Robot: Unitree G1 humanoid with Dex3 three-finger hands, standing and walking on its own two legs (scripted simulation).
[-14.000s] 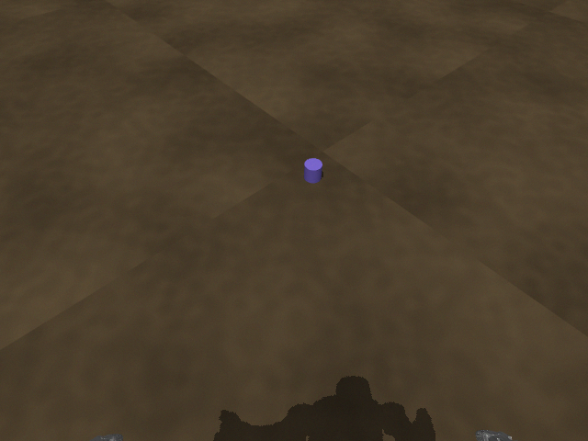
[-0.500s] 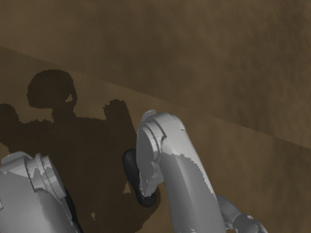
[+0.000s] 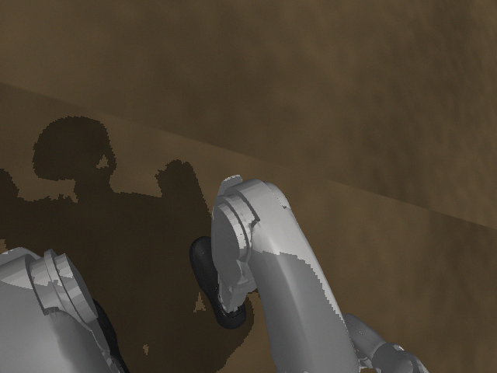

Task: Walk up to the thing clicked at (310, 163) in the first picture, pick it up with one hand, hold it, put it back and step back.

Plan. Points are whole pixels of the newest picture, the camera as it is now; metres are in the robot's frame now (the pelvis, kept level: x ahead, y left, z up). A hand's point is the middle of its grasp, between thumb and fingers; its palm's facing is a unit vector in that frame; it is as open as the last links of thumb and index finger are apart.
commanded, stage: close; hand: left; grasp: from above
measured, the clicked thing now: out of the picture +0.45 +0.33 -0.26
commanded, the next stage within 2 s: settle in 0.96 s
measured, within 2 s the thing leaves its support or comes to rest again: leaves its support in 1.40 s
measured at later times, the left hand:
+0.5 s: hand out of the picture +0.44 +0.33 -0.22, palm faces -0.43 -0.16 -0.89, open 11.6 cm
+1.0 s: hand out of the picture +0.44 +0.33 -0.22, palm faces -0.43 -0.16 -0.89, open 11.5 cm
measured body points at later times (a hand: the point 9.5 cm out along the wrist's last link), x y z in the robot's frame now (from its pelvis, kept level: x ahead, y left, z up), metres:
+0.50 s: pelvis +0.00 +0.00 +0.00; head +0.25 +0.12 +0.35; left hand +0.46 +0.34 -0.17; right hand +0.06 -0.25 -0.06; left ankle +0.07 +0.12 -0.26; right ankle +0.12 -0.11 -0.26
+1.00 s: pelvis +0.00 +0.00 +0.00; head +0.26 +0.12 +0.35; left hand +0.46 +0.34 -0.17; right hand +0.06 -0.25 -0.05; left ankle +0.07 +0.12 -0.26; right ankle +0.12 -0.11 -0.26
